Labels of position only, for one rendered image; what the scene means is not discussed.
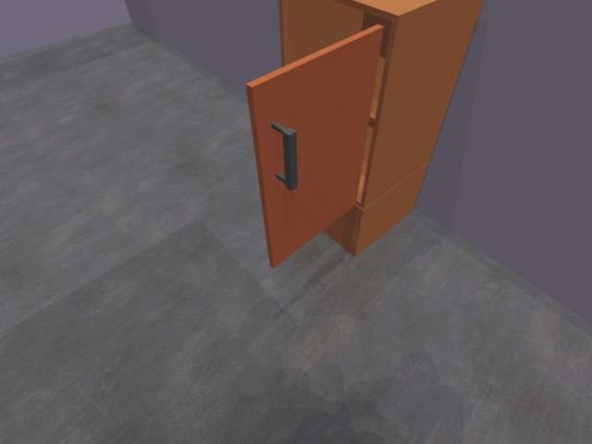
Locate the cupboard door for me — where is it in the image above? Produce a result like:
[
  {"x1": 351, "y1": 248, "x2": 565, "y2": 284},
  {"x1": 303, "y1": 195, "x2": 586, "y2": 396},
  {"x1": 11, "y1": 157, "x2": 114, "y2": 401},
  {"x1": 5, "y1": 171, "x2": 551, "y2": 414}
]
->
[{"x1": 246, "y1": 24, "x2": 384, "y2": 268}]

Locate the handle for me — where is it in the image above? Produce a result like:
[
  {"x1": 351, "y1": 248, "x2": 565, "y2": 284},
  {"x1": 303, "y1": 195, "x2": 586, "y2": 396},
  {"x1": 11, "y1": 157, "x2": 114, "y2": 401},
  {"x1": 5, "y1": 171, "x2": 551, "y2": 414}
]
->
[{"x1": 271, "y1": 121, "x2": 298, "y2": 191}]

